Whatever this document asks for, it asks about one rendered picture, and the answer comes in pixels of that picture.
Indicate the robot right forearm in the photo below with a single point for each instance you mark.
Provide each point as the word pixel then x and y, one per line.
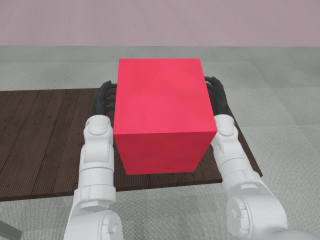
pixel 238 176

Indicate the right robot hand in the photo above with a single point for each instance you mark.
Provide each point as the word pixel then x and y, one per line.
pixel 217 96

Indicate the robot left forearm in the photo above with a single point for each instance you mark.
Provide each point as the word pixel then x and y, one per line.
pixel 96 189

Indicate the carton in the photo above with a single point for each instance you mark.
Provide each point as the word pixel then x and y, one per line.
pixel 163 121

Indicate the table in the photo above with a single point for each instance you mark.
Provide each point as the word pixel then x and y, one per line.
pixel 41 138

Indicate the left robot hand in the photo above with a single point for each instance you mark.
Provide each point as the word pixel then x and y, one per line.
pixel 101 101

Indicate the right robot upper arm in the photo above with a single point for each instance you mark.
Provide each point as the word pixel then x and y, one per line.
pixel 260 216

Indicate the left robot upper arm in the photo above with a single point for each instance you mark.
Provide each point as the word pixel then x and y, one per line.
pixel 99 225

